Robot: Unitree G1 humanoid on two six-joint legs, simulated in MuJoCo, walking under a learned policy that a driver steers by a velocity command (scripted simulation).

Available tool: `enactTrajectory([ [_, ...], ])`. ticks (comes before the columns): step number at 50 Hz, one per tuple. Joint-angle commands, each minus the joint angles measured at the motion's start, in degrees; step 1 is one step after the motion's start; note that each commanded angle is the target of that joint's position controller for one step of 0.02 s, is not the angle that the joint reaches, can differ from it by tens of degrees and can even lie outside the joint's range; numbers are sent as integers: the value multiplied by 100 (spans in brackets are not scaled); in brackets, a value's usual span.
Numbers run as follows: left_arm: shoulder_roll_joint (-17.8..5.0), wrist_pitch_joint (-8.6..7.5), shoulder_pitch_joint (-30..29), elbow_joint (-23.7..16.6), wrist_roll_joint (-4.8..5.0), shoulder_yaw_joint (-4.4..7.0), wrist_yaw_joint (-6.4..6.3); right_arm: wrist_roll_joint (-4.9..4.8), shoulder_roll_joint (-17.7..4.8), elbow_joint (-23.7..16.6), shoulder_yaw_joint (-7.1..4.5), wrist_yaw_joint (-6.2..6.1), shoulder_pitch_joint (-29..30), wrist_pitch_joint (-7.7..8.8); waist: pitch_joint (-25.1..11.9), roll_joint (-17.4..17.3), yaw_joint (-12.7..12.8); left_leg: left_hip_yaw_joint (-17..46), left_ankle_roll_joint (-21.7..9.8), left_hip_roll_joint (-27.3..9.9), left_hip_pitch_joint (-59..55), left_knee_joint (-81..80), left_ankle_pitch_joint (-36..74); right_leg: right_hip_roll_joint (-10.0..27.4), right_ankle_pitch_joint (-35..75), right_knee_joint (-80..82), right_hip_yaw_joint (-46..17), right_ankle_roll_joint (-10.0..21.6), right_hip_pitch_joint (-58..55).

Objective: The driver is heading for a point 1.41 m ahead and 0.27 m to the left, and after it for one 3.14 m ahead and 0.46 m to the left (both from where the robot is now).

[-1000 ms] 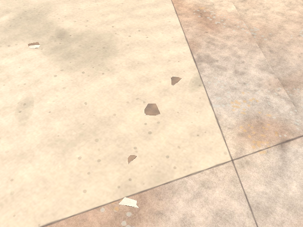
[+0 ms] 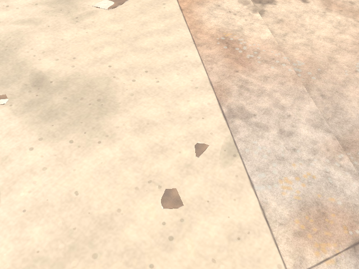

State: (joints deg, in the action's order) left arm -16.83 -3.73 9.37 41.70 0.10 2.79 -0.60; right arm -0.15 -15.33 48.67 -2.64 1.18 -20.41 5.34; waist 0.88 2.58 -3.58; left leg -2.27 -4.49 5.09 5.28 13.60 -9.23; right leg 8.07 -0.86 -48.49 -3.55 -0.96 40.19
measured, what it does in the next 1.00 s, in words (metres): walks ahead, turning left: right foot, then left foot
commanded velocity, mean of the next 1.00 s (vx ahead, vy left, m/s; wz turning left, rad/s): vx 0.50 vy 0.00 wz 0.27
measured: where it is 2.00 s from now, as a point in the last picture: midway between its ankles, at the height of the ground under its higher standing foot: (124, 144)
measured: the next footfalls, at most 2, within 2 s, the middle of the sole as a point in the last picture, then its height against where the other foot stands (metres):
right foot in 0.22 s outside the picture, level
left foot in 0.76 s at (148, 247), level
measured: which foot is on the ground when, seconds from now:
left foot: down 0.00-0.22, up 0.24-0.74, down 0.76-1.00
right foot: up 0.00-0.20, down 0.22-0.78, up 0.80-1.00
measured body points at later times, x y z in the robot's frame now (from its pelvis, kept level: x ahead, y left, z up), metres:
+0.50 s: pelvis +0.28 -0.07 +0.00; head +0.30 -0.08 +0.45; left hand +0.33 +0.21 -0.12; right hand +0.43 -0.33 -0.12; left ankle +0.38 +0.11 -0.67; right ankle +0.27 -0.16 -0.75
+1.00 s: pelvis +0.56 +0.03 +0.00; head +0.58 +0.05 +0.45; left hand +0.64 +0.34 -0.10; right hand +0.73 -0.21 -0.11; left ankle +0.55 +0.09 -0.75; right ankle +0.67 -0.13 -0.67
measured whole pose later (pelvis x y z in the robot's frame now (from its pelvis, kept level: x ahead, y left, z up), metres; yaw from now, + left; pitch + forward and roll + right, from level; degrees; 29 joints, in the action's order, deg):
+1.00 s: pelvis +0.56 +0.03 +0.00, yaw +20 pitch +2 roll +0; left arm -17.6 -5.8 7.3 41.4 -0.8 2.7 -0.1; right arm -0.5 -15.8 40.8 -3.6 0.9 -17.6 2.9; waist 2.4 1.7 -1.9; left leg 3.3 -6.4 7.0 12.8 20.6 -8.9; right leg 5.8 -14.9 -58.0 -4.2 -2.3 35.5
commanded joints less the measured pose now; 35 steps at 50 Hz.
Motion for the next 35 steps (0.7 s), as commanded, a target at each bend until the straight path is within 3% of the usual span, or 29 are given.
enactTrajectory([
  [1,-148,-124,-438,-406,20,-11,65,-66,-981,-331,-196,-68,162,57,262,-443,14,764,-785,-1461,451,-758,681,-127,805,972,178,-31,-395],
  [4,-165,-169,-950,-597,77,-31,175,-94,-1040,-149,-197,-72,-193,-35,365,-454,-187,810,-778,-1662,-97,-545,691,-244,727,1499,217,26,-310],
  [7,-263,-212,-1167,-764,91,-16,286,-104,-1093,-27,-217,-101,-324,-151,358,-548,-145,939,-684,-1930,-734,-163,1094,-353,99,1860,201,222,-262],
  [9,-415,-233,-847,-716,83,39,311,-105,-1182,-12,-244,-125,-232,-213,137,-692,95,932,-560,-1964,-947,280,2042,-527,-361,2021,330,395,-841],
  [10,-565,-241,-285,-568,68,127,293,-102,-1204,-30,-240,-132,-99,-244,-213,-692,448,745,-447,-1779,-879,965,2994,-713,-354,2215,507,542,-1687],
  [11,-877,-238,643,-308,44,271,238,-52,-1042,-81,-168,-143,-93,-252,-902,-577,851,495,-269,-1463,-361,2115,3147,-609,-170,2116,426,763,-3153],
  [12,-1460,-220,1521,-192,-88,407,189,32,-546,-304,10,-124,-462,-167,-1950,338,947,161,92,-852,1622,4276,1440,829,-215,1902,-1523,1485,-5547],
  [13,-1400,-175,1810,-61,-9,402,214,9,-246,-225,113,-90,-789,-44,-2476,1312,880,607,273,-135,3108,5536,-2348,1514,-1195,2702,-3602,1991,-6486],
  [14,-905,-160,1629,-91,34,252,201,-153,-876,-288,-45,-49,-269,39,-1831,775,1011,982,204,-475,3748,6050,-2283,1329,-1715,2948,-3305,1732,-6088],
  [15,-780,-146,1168,-148,47,196,183,-223,-991,-445,-81,-34,209,88,-1062,491,893,767,161,-772,3930,5965,-1727,1148,-1377,3082,-2493,1544,-5271],
  [16,-670,-136,804,-190,19,156,187,-149,-931,-488,-75,-51,459,95,-638,122,742,634,195,-987,3766,5671,-1259,907,-829,3257,-1945,1466,-4507],
  [17,-518,-153,562,-217,-28,116,199,-101,-864,-463,-100,-53,449,47,-379,93,556,654,241,-1163,3499,5388,-930,725,-450,3475,-1489,1401,-3950],
  [18,-442,-187,437,-209,-65,102,205,-117,-755,-404,-95,-48,289,-29,-340,213,403,685,286,-1257,3167,5274,-716,612,-324,3679,-1196,1369,-3601],
  [20,-458,-289,388,-98,-49,127,215,-140,-539,-329,-67,-69,130,-178,-226,227,277,702,391,-1269,2998,5143,-497,553,66,3961,-678,1409,-3219],
  [22,-546,-337,450,38,-92,167,182,-131,-506,-428,-76,-104,372,-249,-11,144,292,847,482,-1233,3268,4806,-95,537,395,4120,-238,1395,-3112],
  [27,-690,-307,515,227,-78,191,74,-83,-375,-679,-48,-4,1135,-184,200,64,521,613,471,-1076,3212,3065,1436,340,562,4275,698,1113,-3280],
  [31,-830,-195,893,480,0,242,23,-88,-285,-1020,3,126,1809,-171,418,-70,795,381,314,-1028,3443,2331,1445,626,712,4137,947,1052,-4047],
  [33,-893,-91,945,555,52,276,3,-89,-331,-1201,-16,198,1985,-176,444,-49,787,263,183,-980,3611,2169,996,785,1132,3858,1022,977,-4535],
  [35,-1014,14,833,539,72,317,-43,-93,-438,-1313,-74,261,1895,-188,280,78,621,-21,-2,-762,3273,2102,414,833,2526,3311,1187,848,-4782],
])
Keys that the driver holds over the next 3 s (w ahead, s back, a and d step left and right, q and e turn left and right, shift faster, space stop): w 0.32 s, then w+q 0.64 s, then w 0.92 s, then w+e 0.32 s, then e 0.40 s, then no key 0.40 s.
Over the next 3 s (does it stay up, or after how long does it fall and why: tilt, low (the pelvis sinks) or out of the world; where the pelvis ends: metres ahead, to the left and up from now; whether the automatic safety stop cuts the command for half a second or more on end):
stays up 1.39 0.33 -0.01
